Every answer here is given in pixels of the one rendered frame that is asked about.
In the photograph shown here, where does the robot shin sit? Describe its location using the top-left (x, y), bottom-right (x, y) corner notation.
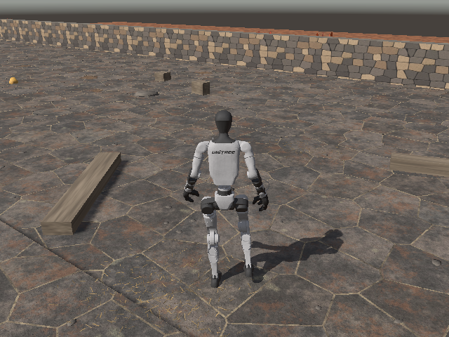
top-left (207, 234), bottom-right (219, 279)
top-left (241, 220), bottom-right (251, 268)

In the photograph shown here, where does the robot right upper arm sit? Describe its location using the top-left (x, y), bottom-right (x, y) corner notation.
top-left (238, 140), bottom-right (258, 180)

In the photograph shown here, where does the right robot forearm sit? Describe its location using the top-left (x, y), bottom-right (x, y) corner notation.
top-left (251, 169), bottom-right (267, 198)

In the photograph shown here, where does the right robot hand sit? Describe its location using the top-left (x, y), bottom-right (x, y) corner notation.
top-left (253, 195), bottom-right (269, 211)

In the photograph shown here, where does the left robot hand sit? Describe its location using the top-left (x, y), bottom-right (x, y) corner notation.
top-left (183, 190), bottom-right (199, 202)

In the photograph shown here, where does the left robot forearm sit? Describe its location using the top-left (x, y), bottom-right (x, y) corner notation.
top-left (185, 168), bottom-right (197, 192)

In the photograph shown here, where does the robot left upper arm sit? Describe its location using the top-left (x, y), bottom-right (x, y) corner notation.
top-left (190, 141), bottom-right (209, 179)

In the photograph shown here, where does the left robot shin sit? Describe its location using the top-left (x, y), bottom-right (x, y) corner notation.
top-left (207, 234), bottom-right (219, 279)

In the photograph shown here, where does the right robot shin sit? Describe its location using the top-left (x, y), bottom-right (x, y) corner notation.
top-left (241, 220), bottom-right (251, 268)

